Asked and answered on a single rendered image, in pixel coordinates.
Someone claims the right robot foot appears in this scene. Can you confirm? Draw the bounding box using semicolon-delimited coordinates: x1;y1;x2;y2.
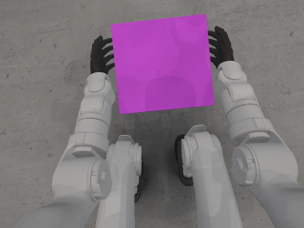
175;134;194;186

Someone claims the robot left forearm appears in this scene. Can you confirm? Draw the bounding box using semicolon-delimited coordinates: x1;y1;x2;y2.
51;72;116;195

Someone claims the left robot hand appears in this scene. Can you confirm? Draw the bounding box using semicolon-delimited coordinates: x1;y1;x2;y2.
90;35;115;75

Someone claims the right robot upper arm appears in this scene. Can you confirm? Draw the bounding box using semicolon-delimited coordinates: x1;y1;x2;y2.
231;142;304;228

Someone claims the robot right forearm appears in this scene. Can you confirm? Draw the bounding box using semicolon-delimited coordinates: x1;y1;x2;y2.
215;61;298;176

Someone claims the carton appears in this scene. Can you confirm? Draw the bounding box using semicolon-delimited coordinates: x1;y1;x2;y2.
111;13;215;114

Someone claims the right robot hand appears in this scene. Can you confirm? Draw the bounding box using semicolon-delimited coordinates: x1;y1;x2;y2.
207;26;235;69

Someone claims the robot foot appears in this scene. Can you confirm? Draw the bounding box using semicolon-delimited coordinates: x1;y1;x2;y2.
175;134;194;186
134;157;143;203

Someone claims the left robot upper arm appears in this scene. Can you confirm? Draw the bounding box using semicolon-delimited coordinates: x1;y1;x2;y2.
13;156;112;228

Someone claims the left robot foot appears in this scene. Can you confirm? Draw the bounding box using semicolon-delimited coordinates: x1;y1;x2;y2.
134;157;143;203

